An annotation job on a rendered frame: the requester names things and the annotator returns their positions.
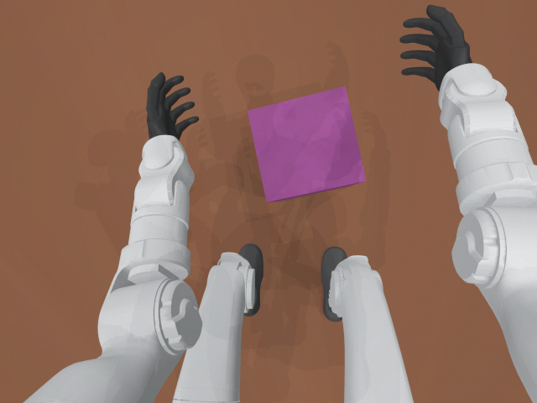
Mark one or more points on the carton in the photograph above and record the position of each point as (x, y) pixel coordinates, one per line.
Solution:
(306, 145)

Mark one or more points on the right robot thigh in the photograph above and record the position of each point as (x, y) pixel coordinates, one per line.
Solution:
(374, 367)

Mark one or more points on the left robot hand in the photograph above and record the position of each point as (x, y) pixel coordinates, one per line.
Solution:
(160, 120)

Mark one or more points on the right robot forearm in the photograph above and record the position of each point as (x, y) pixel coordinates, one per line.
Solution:
(488, 148)

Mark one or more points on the right robot hand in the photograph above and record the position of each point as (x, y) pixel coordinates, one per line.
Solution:
(447, 42)

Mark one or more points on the robot right upper arm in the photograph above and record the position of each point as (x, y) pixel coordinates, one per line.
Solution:
(496, 250)

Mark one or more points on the robot left upper arm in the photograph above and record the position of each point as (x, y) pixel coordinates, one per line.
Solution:
(144, 330)

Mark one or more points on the left robot foot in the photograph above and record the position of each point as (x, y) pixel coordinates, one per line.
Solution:
(253, 254)

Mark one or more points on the left robot forearm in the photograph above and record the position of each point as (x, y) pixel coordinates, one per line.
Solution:
(157, 245)

